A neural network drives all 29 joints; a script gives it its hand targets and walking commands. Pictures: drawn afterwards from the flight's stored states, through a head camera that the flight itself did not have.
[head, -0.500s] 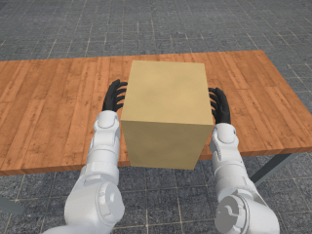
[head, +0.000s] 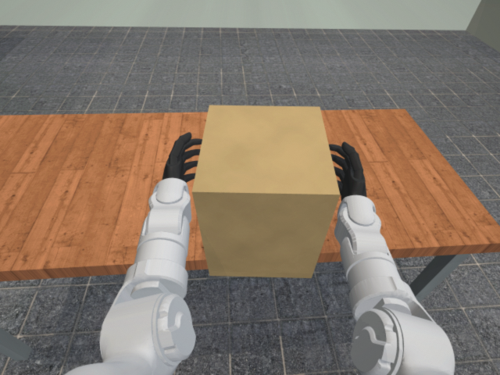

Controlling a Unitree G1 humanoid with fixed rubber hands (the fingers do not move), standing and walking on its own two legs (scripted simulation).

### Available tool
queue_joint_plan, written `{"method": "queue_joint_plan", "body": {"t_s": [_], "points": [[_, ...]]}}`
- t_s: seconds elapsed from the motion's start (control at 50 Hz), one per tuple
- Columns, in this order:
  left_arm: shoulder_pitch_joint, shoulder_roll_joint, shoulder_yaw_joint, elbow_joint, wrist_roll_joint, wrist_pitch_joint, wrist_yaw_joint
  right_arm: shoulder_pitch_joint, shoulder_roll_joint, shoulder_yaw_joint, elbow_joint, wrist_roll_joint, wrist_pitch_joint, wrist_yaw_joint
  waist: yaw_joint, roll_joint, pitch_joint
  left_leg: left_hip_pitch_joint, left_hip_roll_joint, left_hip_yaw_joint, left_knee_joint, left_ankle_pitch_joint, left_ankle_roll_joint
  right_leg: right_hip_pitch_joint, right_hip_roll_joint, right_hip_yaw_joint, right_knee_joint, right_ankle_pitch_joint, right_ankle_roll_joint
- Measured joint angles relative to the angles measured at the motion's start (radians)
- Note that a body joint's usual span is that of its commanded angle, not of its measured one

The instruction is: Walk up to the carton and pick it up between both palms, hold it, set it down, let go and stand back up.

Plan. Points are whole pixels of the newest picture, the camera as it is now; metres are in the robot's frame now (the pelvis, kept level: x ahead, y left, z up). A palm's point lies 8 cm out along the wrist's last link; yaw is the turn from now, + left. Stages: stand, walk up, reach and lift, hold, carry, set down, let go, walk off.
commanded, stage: reach and lift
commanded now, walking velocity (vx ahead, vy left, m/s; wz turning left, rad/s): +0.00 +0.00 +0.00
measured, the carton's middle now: (262, 195) +0.44 +0.00 +0.05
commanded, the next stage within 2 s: none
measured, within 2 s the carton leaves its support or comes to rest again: neither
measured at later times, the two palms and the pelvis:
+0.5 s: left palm (177, 173) +0.40 +0.14 +0.14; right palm (361, 185) +0.38 -0.15 +0.14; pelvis -0.01 -0.01 +0.00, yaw +0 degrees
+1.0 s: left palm (169, 162) +0.37 +0.14 +0.18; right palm (371, 175) +0.36 -0.15 +0.18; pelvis -0.02 +0.00 +0.00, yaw +1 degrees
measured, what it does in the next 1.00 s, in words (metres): stands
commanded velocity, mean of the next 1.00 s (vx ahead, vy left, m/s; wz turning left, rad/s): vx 0.00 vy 0.00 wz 0.00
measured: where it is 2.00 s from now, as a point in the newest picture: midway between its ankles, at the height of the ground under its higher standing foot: outside the picture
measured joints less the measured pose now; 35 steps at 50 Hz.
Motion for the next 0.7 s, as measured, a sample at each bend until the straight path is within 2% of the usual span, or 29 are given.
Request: {"method": "queue_joint_plan", "body": {"t_s": [0.18, 0.32, 0.7], "points": [[-0.018, -0.007, 0.015, -0.042, 0.026, 0.071, -0.007, -0.03, 0.002, -0.019, -0.009, 0.0, 0.046, 0.013, -0.002, -0.011, 0.021, 0.033, -0.007, 0.005, -0.017, 0.018, 0.002, 0.017, -0.008, 0.004, 0.015, 0.001, 0.002], [0.0, -0.009, -0.01, -0.081, 0.014, 0.102, 0.001, -0.027, -0.01, 0.014, -0.009, 0.029, 0.057, 0.012, -0.004, -0.008, 0.023, 0.044, -0.003, 0.005, -0.013, 0.014, -0.001, 0.029, -0.004, 0.004, 0.016, -0.001, -0.001], [0.065, 0.019, -0.111, -0.264, -0.021, 0.25, 0.002, -0.008, -0.082, 0.283, -0.064, 0.266, 0.147, -0.056, -0.05, -0.014, 0.035, 0.091, 0.002, -0.017, 0.013, -0.009, -0.006, 0.096, 0.002, -0.018, 0.017, -0.018, -0.004]]}}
